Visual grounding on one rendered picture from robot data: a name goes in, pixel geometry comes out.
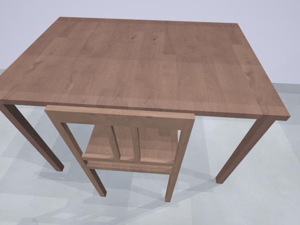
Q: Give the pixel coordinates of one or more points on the table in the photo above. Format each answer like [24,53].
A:
[205,68]

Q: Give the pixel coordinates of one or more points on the chair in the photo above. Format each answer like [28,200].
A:
[126,140]

